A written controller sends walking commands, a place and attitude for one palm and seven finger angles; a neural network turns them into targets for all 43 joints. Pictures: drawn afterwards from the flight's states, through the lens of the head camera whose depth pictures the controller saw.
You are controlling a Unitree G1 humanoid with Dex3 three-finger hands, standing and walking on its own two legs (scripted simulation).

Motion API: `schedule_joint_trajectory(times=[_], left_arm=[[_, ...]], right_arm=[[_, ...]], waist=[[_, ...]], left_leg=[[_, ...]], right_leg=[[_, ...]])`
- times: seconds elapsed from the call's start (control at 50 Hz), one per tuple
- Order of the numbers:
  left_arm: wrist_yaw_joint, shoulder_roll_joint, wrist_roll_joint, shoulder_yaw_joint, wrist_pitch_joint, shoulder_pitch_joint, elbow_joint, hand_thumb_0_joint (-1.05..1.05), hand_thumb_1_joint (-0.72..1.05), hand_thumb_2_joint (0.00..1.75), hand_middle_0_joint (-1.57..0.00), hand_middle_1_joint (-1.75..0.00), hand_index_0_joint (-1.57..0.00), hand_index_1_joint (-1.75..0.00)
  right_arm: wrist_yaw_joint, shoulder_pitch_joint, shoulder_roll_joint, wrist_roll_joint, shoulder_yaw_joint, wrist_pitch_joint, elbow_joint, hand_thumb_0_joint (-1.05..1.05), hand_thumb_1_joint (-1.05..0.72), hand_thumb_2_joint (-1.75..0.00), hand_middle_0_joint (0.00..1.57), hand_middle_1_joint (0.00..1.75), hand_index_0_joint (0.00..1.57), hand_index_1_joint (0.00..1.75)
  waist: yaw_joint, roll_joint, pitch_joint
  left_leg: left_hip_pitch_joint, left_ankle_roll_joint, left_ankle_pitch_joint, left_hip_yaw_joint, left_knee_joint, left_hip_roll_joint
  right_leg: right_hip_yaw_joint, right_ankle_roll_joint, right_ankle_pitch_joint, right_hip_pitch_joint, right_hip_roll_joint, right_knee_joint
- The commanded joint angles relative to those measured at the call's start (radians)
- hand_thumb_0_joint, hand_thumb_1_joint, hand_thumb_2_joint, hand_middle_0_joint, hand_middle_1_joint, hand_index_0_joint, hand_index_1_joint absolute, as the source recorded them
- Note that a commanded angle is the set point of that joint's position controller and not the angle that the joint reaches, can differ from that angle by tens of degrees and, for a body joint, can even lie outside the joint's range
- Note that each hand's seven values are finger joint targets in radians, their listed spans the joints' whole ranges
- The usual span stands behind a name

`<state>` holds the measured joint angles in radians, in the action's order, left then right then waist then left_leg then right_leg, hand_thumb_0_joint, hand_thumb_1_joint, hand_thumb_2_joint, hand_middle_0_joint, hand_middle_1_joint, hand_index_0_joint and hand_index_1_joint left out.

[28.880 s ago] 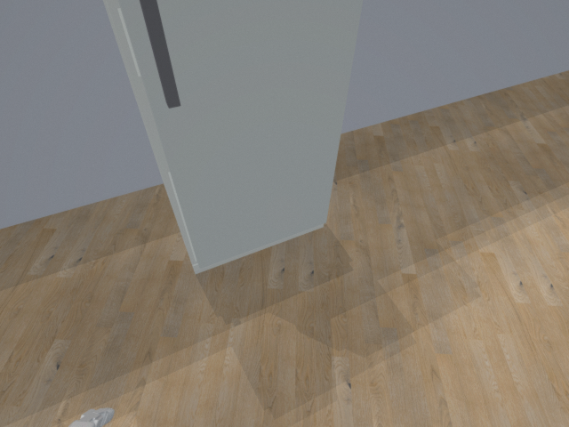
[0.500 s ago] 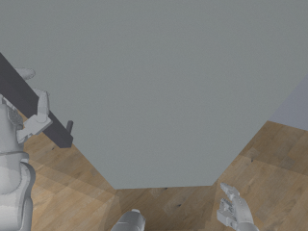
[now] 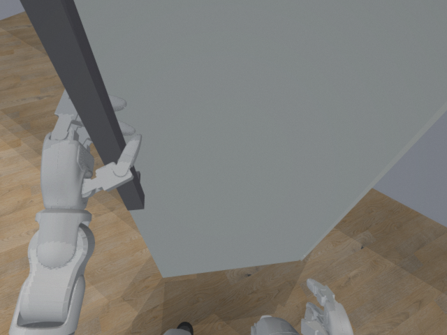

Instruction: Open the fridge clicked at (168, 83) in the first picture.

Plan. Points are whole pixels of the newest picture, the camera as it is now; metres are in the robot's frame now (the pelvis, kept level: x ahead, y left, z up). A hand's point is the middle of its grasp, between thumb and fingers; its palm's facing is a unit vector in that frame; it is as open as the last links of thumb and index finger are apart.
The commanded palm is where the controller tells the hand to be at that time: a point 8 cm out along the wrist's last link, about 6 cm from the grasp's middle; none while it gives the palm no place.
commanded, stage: walk backward, drawing the door open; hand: left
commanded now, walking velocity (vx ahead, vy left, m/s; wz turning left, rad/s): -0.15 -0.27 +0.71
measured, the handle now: (106, 114) +0.34 +0.17 +0.23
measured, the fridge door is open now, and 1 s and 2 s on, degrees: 43 75 69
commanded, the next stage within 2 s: stop walking and hold the door back in 0.76 s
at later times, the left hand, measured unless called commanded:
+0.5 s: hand (159, 288) +0.15 +0.08 +0.19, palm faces +0.39 -0.90 -0.20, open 7.8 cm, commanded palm +0.10 +0.13 +0.18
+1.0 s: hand out of the picture +0.07 -0.01 +0.19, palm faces +0.76 -0.61 -0.21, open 7.3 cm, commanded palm +0.04 +0.05 +0.17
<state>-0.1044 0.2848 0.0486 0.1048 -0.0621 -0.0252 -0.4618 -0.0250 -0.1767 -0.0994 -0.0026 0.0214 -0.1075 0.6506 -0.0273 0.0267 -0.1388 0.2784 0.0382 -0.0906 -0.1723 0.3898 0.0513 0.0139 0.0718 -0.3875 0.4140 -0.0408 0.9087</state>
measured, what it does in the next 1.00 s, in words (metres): steps to the right, turning left: right foot, then left foot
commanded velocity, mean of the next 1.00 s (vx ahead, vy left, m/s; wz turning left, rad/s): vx -0.13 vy -0.15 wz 0.49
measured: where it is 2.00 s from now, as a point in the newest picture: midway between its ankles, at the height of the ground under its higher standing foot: outside the picture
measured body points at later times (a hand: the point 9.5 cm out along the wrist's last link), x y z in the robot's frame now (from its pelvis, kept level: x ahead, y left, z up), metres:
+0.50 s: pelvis -0.07 -0.14 -0.01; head -0.02 -0.11 +0.43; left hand +0.13 +0.13 +0.20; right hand +0.17 -0.30 -0.10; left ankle -0.11 -0.04 -0.75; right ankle -0.05 -0.21 -0.68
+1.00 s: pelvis -0.06 -0.33 -0.01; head -0.05 -0.32 +0.44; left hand +0.02 +0.02 +0.20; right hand +0.22 -0.44 -0.10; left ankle -0.15 -0.25 -0.66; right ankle +0.06 -0.36 -0.75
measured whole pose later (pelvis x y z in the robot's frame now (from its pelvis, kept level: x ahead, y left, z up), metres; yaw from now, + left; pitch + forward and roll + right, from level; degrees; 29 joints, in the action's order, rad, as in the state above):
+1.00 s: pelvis -0.06 -0.33 -0.01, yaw +35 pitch -2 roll +2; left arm -0.11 0.29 0.05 0.20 -0.14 -0.04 -0.31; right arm -0.09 -0.16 -0.26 0.00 -0.03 -0.05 0.66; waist -0.01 -0.03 -0.07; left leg 0.43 0.04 -0.47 0.05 1.12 -0.04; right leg -0.15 -0.03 -0.15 0.30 0.10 0.49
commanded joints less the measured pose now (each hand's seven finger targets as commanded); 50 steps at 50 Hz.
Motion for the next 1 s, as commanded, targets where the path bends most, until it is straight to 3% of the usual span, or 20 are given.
schedule_joint_trajectory(times=[0.0, 0.06, 0.1, 0.12, 0.18, 0.28, 0.34, 0.36, 0.38, 0.4, 0.42, 0.44, 0.56, 0.62, 0.7, 0.74, 0.76, 0.8, 0.86, 0.98], left_arm=[[-0.01, 0.134, 0.005, 0.13, -0.112, 0.23, -0.317, 0.0, 0.9, 0.9, -0.45, -1.4, -0.45, -1.4], [-0.004, 0.157, 0.009, 0.148, -0.126, 0.241, -0.34, 0.0, 0.9, 0.9, -0.45, -1.4, -0.45, -1.4], [-0.008, 0.247, 0.0, 0.217, -0.116, 0.193, -0.349, 0.0, 0.9, 0.9, -0.45, -1.4, -0.45, -1.4], [-0.013, 0.228, 0.003, 0.216, -0.129, 0.248, -0.362, 0.0, 0.9, 0.9, -0.45, -1.4, -0.45, -1.4], [0.019, 0.167, -0.002, 0.204, -0.132, 0.15, -0.371, 0.0, 0.9, 0.9, -0.45, -1.4, -0.45, -1.4], [0.018, 0.12, 0.0, 0.153, -0.144, 0.111, -0.379, 0.0, 0.9, 0.9, -0.45, -1.4, -0.45, -1.4], [0.017, 0.092, 0.0, 0.104, -0.135, 0.099, -0.383, 0.0, 0.9, 0.9, -0.45, -1.4, -0.45, -1.4], [0.018, 0.087, 0.0, 0.082, -0.14, 0.135, -0.397, 0.0, 0.9, 0.9, -0.45, -1.4, -0.45, -1.4], [0.018, 0.076, -0.002, 0.059, -0.154, 0.171, -0.407, 0.0, 0.9, 0.9, -0.45, -1.4, -0.45, -1.4], [0.028, 0.06, -0.011, 0.033, -0.176, 0.147, -0.383, 0.0, 0.9, 0.9, -0.45, -1.4, -0.45, -1.4], [0.041, 0.097, -0.049, 0.069, -0.196, 0.154, -0.38, 0.0, 0.9, 0.9, -0.45, -1.4, -0.45, -1.4], [0.046, 0.135, -0.055, 0.106, -0.197, 0.206, -0.414, 0.0, 0.9, 0.9, -0.45, -1.4, -0.45, -1.4], [0.047, 0.053, -0.022, 0.053, -0.138, 0.214, -0.361, 0.0, 0.9, 0.9, -0.45, -1.4, -0.45, -1.4], [0.026, 0.08, -0.01, 0.088, -0.13, 0.234, -0.318, 0.0, 0.9, 0.9, -0.45, -1.4, -0.45, -1.4], [-0.004, 0.151, -0.01, 0.179, -0.134, 0.208, -0.26, 0.0, 0.9, 0.9, -0.45, -1.4, -0.45, -1.4], [-0.003, 0.212, -0.013, 0.203, -0.136, 0.207, -0.279, 0.0, 0.9, 0.9, -0.45, -1.4, -0.45, -1.4], [-0.004, 0.304, -0.021, 0.29, -0.128, 0.155, -0.275, 0.0, 0.9, 0.9, -0.45, -1.4, -0.45, -1.4], [-0.016, 0.293, -0.007, 0.319, -0.118, 0.145, -0.273, 0.0, 0.9, 0.9, -0.45, -1.4, -0.45, -1.4], [-0.019, 0.173, 0.004, 0.274, -0.117, 0.041, -0.103, 0.0, 0.9, 0.9, -0.45, -1.4, -0.45, -1.4], [-0.051, 0.207, 0.003, 0.21, -0.133, 0.436, 0.141, 0.0, 0.9, 0.9, -0.45, -1.4, -0.45, -1.4]], right_arm=[[-0.022, 0.131, -0.189, 0.005, -0.074, -0.056, -0.141, 0.0, -0.9, -0.9, 0.2, 0.3, 0.2, 0.3], [-0.023, 0.139, -0.156, 0.01, -0.068, -0.065, -0.135, 0.0, -0.9, -0.9, 0.2, 0.3, 0.2, 0.3], [-0.026, 0.163, -0.119, -0.004, -0.065, -0.047, -0.138, 0.0, -0.9, -0.9, 0.2, 0.3, 0.2, 0.3], [-0.034, 0.184, -0.123, 0.002, -0.059, -0.041, -0.135, 0.0, -0.9, -0.9, 0.2, 0.3, 0.2, 0.3], [-0.056, 0.169, -0.119, 0.029, -0.065, -0.028, -0.159, 0.0, -0.9, -0.9, 0.2, 0.3, 0.2, 0.3], [-0.085, 0.146, -0.116, 0.052, -0.047, -0.028, -0.197, 0.0, -0.9, -0.9, 0.2, 0.3, 0.2, 0.3], [-0.083, 0.065, -0.132, 0.045, -0.054, -0.039, -0.199, 0.0, -0.9, -0.9, 0.2, 0.3, 0.2, 0.3], [-0.085, 0.021, -0.144, 0.042, -0.068, -0.041, -0.193, 0.0, -0.9, -0.9, 0.2, 0.3, 0.2, 0.3], [-0.086, 0.005, -0.18, 0.045, -0.085, -0.044, -0.201, 0.0, -0.9, -0.9, 0.2, 0.3, 0.2, 0.3], [-0.073, 0.026, -0.219, 0.049, -0.099, -0.045, -0.199, 0.0, -0.9, -0.9, 0.2, 0.3, 0.2, 0.3], [-0.046, 0.026, -0.212, 0.059, -0.09, -0.049, -0.187, 0.0, -0.9, -0.9, 0.2, 0.3, 0.2, 0.3], [-0.031, 0.087, -0.228, 0.043, -0.101, -0.054, -0.191, 0.0, -0.9, -0.9, 0.2, 0.3, 0.2, 0.3], [-0.02, 0.074, -0.198, 0.002, -0.102, -0.072, -0.156, 0.0, -0.9, -0.9, 0.2, 0.3, 0.2, 0.3], [-0.021, 0.088, -0.195, -0.019, -0.088, -0.075, -0.177, 0.0, -0.9, -0.9, 0.2, 0.3, 0.2, 0.3], [-0.021, 0.097, -0.206, -0.019, -0.077, -0.074, -0.184, 0.0, -0.9, -0.9, 0.2, 0.3, 0.2, 0.3], [-0.022, 0.106, -0.144, -0.023, -0.059, -0.068, -0.188, 0.0, -0.9, -0.9, 0.2, 0.3, 0.2, 0.3], [-0.031, 0.146, -0.143, -0.007, -0.06, -0.056, -0.202, 0.0, -0.9, -0.9, 0.2, 0.3, 0.2, 0.3], [-0.039, 0.142, -0.166, -0.008, -0.074, -0.042, -0.156, 0.0, -0.9, -0.9, 0.2, 0.3, 0.2, 0.3], [-0.045, 0.16, -0.155, 0.005, -0.045, -0.006, -0.156, 0.0, -0.9, -0.9, 0.2, 0.3, 0.2, 0.3], [-0.076, 0.095, -0.224, 0.009, -0.057, 0.009, -0.142, 0.0, -0.9, -0.9, 0.2, 0.3, 0.2, 0.3]], waist=[[0.016, 0.264, 0.309], [0.036, 0.094, 0.368], [0.056, -0.273, 0.351], [0.059, -0.254, 0.339], [0.037, -0.16, 0.32], [0.06, -0.18, 0.298], [0.022, -0.125, 0.382], [-0.021, -0.065, 0.414], [-0.048, 0.074, 0.421], [-0.011, 0.267, 0.41], [-0.007, 0.148, 0.397], [-0.001, 0.035, 0.331], [0.015, 0.22, 0.319], [0.009, 0.3, 0.336], [0.038, 0.204, 0.328], [0.032, -0.23, 0.317], [0.06, -0.415, 0.344], [0.044, -0.335, 0.336], [0.032, -0.193, 0.319], [0.048, -0.221, 0.331]], left_leg=[[-0.036, -0.162, -0.198, -0.216, -0.166, 0.18], [0.005, -0.08, -0.235, -0.126, -0.007, 0.052], [0.149, 0.022, -0.446, 0.161, 0.564, -0.138], [0.238, 0.017, -0.531, 0.148, 0.818, -0.123], [0.303, 0.026, -0.414, 0.198, 0.874, -0.058], [0.183, -0.002, -0.441, 0.332, 0.493, -0.052], [0.007, -0.011, -0.254, 0.379, 0.118, -0.07], [-0.204, -0.026, -0.092, 0.341, -0.01, -0.056], [-0.475, -0.098, 0.315, 0.054, -0.076, 0.15], [-0.634, -0.235, 0.827, -0.393, -0.061, 0.476], [-0.609, -0.315, 0.87, -0.485, -0.031, 0.544], [-0.563, -0.298, 0.799, -0.395, -0.029, 0.516], [-0.189, -0.111, 0.392, 0.11, -0.026, 0.197], [-0.151, -0.152, 0.256, 0.085, -0.043, 0.2], [-0.033, -0.096, 0.016, 0.102, 0.097, 0.146], [0.065, -0.018, -0.417, 0.172, 0.418, -0.046], [0.184, -0.014, -0.597, 0.151, 0.752, -0.108], [0.215, -0.011, -0.547, 0.076, 0.966, -0.052], [0.282, 0.015, -0.415, 0.152, 0.959, -0.034], [0.095, -0.032, -0.382, 0.186, 0.514, -0.075]], right_leg=[[-0.023, -0.015, -0.062, -0.238, -0.034, -0.255], [-0.008, -0.05, 0.108, -0.433, 0.023, -0.661], [0.18, -0.2, 0.279, -0.335, 0.335, -0.682], [0.199, -0.25, 0.469, -0.27, 0.418, -0.628], [-0.033, -0.217, 0.691, -0.383, 0.332, -0.506], [-0.058, -0.235, 0.847, -0.418, 0.328, -0.484], [-0.118, -0.196, 0.953, -0.416, 0.27, -0.318], [-0.157, -0.135, 0.897, -0.272, 0.224, -0.14], [-0.178, -0.051, 0.495, 0.032, 0.132, 0.092], [-0.084, 0.013, -0.187, 0.306, 0.045, 0.271], [0.057, -0.002, -0.246, 0.339, 0.038, 0.38], [0.069, -0.037, -0.191, 0.41, 0.055, 0.365], [-0.023, -0.011, 0.13, 0.017, 0.053, 0.068], [-0.072, 0.003, 0.069, -0.06, 0.039, -0.055], [-0.118, 0.015, 0.167, -0.309, -0.007, -0.403], [0.04, -0.036, 0.416, -0.344, 0.199, -0.613], [0.276, -0.145, 0.475, -0.263, 0.414, -0.635], [0.27, -0.189, 0.298, -0.197, 0.466, -0.646], [0.093, -0.205, 0.379, -0.3, 0.383, -0.567], [0.177, -0.15, 0.099, -0.267, 0.418, -0.727]])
